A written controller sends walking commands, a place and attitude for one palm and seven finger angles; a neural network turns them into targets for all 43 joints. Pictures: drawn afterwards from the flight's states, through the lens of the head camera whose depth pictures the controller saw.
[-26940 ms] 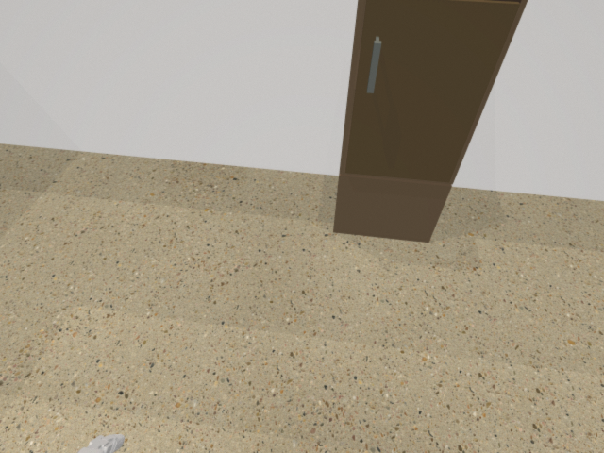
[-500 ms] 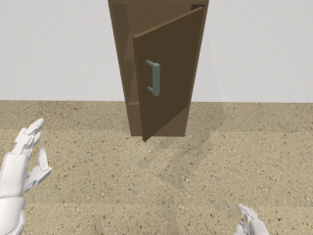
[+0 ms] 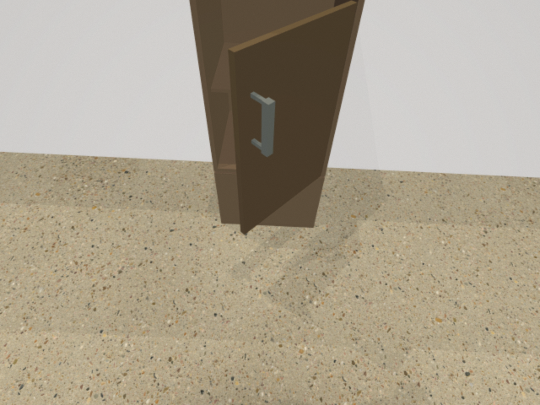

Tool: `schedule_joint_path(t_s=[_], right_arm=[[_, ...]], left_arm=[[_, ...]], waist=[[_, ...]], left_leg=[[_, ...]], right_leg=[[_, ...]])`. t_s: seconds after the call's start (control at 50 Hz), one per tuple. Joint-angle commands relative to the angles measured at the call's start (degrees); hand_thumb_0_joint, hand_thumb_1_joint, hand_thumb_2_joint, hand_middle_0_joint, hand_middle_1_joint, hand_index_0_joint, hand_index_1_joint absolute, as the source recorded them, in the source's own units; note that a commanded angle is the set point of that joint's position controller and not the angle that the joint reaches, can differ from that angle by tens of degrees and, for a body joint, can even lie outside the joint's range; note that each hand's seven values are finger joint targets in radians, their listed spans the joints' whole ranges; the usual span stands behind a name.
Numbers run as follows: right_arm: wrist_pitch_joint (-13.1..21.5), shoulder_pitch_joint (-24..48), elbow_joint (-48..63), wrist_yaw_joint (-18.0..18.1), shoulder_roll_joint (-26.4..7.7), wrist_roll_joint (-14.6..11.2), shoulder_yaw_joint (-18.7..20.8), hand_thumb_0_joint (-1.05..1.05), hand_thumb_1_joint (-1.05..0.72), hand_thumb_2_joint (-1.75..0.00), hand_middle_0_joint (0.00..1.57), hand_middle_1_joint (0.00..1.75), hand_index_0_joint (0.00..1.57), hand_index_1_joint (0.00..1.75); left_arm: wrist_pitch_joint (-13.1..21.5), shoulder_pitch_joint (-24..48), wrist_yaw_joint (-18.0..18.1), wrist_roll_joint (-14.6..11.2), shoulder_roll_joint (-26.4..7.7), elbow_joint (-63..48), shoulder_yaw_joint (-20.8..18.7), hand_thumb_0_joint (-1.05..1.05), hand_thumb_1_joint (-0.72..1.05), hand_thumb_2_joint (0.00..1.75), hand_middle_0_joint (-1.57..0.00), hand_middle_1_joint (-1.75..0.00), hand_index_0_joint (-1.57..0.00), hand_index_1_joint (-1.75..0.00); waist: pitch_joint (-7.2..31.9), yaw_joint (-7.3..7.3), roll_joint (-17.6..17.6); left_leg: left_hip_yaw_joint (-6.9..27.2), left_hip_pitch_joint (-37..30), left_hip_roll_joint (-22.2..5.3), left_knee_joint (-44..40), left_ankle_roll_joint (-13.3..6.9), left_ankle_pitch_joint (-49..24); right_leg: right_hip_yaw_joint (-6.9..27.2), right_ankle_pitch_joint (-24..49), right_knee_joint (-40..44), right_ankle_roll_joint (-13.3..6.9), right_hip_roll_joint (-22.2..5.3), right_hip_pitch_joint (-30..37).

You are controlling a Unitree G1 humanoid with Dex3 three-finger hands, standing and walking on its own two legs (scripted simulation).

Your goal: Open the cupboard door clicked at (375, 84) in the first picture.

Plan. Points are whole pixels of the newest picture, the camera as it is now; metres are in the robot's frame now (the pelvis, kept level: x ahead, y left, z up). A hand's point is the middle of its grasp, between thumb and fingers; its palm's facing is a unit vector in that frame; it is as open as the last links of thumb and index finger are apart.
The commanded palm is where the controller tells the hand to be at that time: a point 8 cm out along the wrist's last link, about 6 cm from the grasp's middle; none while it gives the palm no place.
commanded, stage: let the arm hang, fingers relaxed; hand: left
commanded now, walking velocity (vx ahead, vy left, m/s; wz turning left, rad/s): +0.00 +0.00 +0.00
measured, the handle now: (261, 125) +0.67 +0.07 +0.02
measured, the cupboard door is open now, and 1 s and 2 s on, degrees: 47 47 47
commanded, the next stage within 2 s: look to check the result in 0.54 s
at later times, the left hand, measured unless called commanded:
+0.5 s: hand out of the picture +0.10 +0.20 -0.15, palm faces -0.02 -0.95 -0.30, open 7.4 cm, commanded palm none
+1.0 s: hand out of the picture +0.09 +0.21 -0.16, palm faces -0.03 -0.95 -0.32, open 7.4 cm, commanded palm none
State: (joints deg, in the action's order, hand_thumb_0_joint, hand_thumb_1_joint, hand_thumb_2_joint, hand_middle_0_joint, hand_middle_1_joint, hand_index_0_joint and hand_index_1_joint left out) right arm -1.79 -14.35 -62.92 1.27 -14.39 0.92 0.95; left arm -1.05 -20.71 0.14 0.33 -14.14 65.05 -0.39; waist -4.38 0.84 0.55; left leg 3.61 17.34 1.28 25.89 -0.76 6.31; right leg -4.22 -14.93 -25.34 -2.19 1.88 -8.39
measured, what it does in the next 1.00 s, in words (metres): stands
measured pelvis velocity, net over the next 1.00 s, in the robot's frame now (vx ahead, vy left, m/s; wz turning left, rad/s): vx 0.04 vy -0.02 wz -0.04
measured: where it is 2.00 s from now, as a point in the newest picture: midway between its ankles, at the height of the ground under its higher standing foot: outside the picture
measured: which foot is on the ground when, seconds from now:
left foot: down 0.00-1.00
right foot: down 0.00-1.00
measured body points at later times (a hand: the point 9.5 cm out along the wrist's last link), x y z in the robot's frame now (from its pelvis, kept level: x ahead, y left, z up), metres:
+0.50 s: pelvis +0.02 -0.01 +0.01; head +0.03 -0.03 +0.45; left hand +0.11 +0.25 -0.13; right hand +0.08 -0.29 -0.15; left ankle +0.08 +0.11 -0.74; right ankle -0.01 -0.10 -0.74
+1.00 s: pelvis +0.04 -0.02 +0.01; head +0.06 -0.03 +0.46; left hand +0.09 +0.26 -0.13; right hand +0.09 -0.29 -0.15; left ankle +0.08 +0.11 -0.74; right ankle -0.01 -0.10 -0.74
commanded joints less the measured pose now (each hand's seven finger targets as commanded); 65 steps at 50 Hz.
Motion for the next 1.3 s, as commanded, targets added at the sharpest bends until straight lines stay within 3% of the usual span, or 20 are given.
schedule_joint_path(t_s=[0.0,0.1,0.2,0.32,0.4,0.48,0.64,0.7,0.8,0.92,1.06,1.2,1.24,1.28], right_arm=[[1.2,0.96,2.03,0.42,-8.32,0.12,1.53,0.0,-0.9,-0.9,0.2,0.3,0.2,0.3],[1.46,2.04,1.06,0.32,-9.23,0.23,1.56,0.0,-0.9,-0.9,0.2,0.3,0.2,0.3],[1.97,3.93,0.67,0.14,-9.46,0.17,1.36,0.0,-0.9,-0.9,0.2,0.3,0.2,0.3],[2.3,5.81,0.32,-0.01,-9.57,0.27,1.17,0.0,-0.9,-0.9,0.2,0.3,0.2,0.3],[2.33,6.38,0.32,-0.02,-9.79,0.29,1.16,0.0,-0.9,-0.9,0.2,0.3,0.2,0.3],[2.51,7.1,0.42,0.05,-10.15,0.31,1.1,0.0,-0.9,-0.9,0.2,0.3,0.2,0.3],[2.54,7.37,0.74,0.42,-10.86,0.1,0.99,0.0,-0.9,-0.9,0.2,0.3,0.2,0.3],[2.44,7.17,0.49,0.47,-10.87,0.15,0.84,0.0,-0.9,-0.9,0.2,0.3,0.2,0.3],[2.43,7.07,0.4,0.61,-10.93,0.11,0.85,0.0,-0.9,-0.9,0.2,0.3,0.2,0.3],[2.25,7.15,0.35,0.63,-10.64,-0.01,0.86,0.0,-0.9,-0.9,0.2,0.3,0.2,0.3],[2.25,7.47,0.17,0.53,-10.32,0.02,0.79,0.0,-0.9,-0.9,0.2,0.3,0.2,0.3],[2.37,7.31,-0.04,0.62,-10.14,0.04,0.75,0.0,-0.9,-0.9,0.2,0.3,0.2,0.3],[1.82,4.96,-0.27,0.88,-6.37,0.12,0.39,0.0,-0.9,-0.9,0.2,0.3,0.2,0.3],[1.21,3.04,-0.28,1.2,-5.6,0.22,0.57,0.0,-0.9,-0.9,0.2,0.3,0.2,0.3]], left_arm=[[1.75,3.73,0.73,0.17,-8.72,-2.42,-1.85,0.0,0.9,0.9,-0.2,-0.3,-0.2,-0.3],[1.83,4.32,0.82,0.2,-9.83,-1.48,-1.99,0.0,0.9,0.9,-0.2,-0.3,-0.2,-0.3],[2.23,6.2,1.01,0.16,-10.81,-1.79,-2.16,0.0,0.9,0.9,-0.2,-0.3,-0.2,-0.3],[2.54,8.78,1.23,0.19,-11.57,-2.66,-2.47,0.0,0.9,0.9,-0.2,-0.3,-0.2,-0.3],[2.7,10.55,1.34,0.17,-11.96,-3.32,-2.68,0.0,0.9,0.9,-0.2,-0.3,-0.2,-0.3],[2.77,11.67,1.37,0.15,-12.0,-3.83,-2.79,0.0,0.9,0.9,-0.2,-0.3,-0.2,-0.3],[2.74,12.04,1.47,0.1,-12.14,-3.75,-2.91,0.0,0.9,0.9,-0.2,-0.3,-0.2,-0.3],[2.61,12.23,1.47,0.0,-11.91,-3.39,-2.72,0.0,0.9,0.9,-0.2,-0.3,-0.2,-0.3],[2.61,11.78,1.54,-0.04,-11.72,-3.02,-2.6,0.0,0.9,0.9,-0.2,-0.3,-0.2,-0.3],[2.54,11.02,1.65,-0.06,-11.48,-2.66,-2.43,0.0,0.9,0.9,-0.2,-0.3,-0.2,-0.3],[2.54,10.56,1.56,0.01,-10.99,-2.35,-2.17,0.0,0.9,0.9,-0.2,-0.3,-0.2,-0.3],[2.53,10.18,1.56,0.02,-10.79,-2.36,-2.2,0.0,0.9,0.9,-0.2,-0.3,-0.2,-0.3],[1.67,8.58,1.82,0.04,-7.58,-2.47,-1.99,0.0,0.9,0.9,-0.2,-0.3,-0.2,-0.3],[0.79,7.73,1.91,0.09,-7.05,-2.88,-2.24,0.0,0.9,0.9,-0.2,-0.3,-0.2,-0.3]], waist=[[-1.59,-1.89,0.5],[-0.46,-1.36,-0.71],[0.29,-0.95,-2.24],[1.36,-0.78,-0.44],[1.93,-0.93,-1.31],[3.33,-0.9,1.04],[4.57,-0.88,-1.14],[4.42,-1.09,0.29],[5.74,-1.22,-0.22],[4.53,-1.26,-1.59],[3.96,-1.25,-0.79],[3.3,-1.19,-0.62],[3.74,-1.36,-1.17],[3.96,-1.52,-1.2]], left_leg=[[5.78,-6.37,-5.27,-4.69,-1.8,8.71],[6.02,-6.38,-5.82,-6.07,-2.0,8.13],[5.35,-7.0,-6.17,-6.27,-2.02,1.33],[4.8,-7.62,-6.3,-6.44,-1.73,-3.49],[4.06,-7.79,-6.2,-6.11,-1.34,-4.87],[3.86,-8.37,-6.47,-6.09,-1.14,-6.62],[2.97,-10.2,-6.74,-5.63,-1.04,-9.06],[2.83,-10.56,-6.89,-5.95,-0.91,-8.63],[2.68,-12.05,-7.24,-5.73,-1.0,-10.18],[2.47,-12.32,-7.2,-5.93,-1.03,-9.4],[2.94,-12.79,-7.36,-6.85,-1.13,-8.4],[2.44,-12.97,-7.47,-6.94,-1.03,-8.99],[0.65,-12.77,-7.77,-4.71,-0.48,-9.27],[-0.62,-11.78,-8.12,-2.55,-0.24,-8.81]], right_leg=[[8.98,-11.46,10.82,-3.37,-7.72,-10.41],[8.58,-9.79,9.84,-3.03,-7.49,-8.04],[8.17,-3.16,9.31,-2.3,-7.76,-5.15],[8.3,2.94,9.35,-1.62,-8.29,-2.15],[8.41,6.24,9.76,-1.09,-8.63,-0.77],[8.49,9.12,9.49,-1.11,-8.78,1.0],[8.35,14.02,10.01,-0.2,-8.64,2.33],[8.63,13.33,10.32,-0.35,-8.72,2.33],[8.55,15.18,10.17,-0.45,-8.61,2.97],[8.47,14.97,10.79,0.03,-8.52,2.24],[8.48,11.24,11.25,-0.43,-8.33,1.38],[8.94,12.63,11.3,-0.42,-8.19,1.03],[9.49,15.8,9.74,-0.01,-8.23,0.28],[10.55,18.26,7.37,-0.33,-8.21,0.28]])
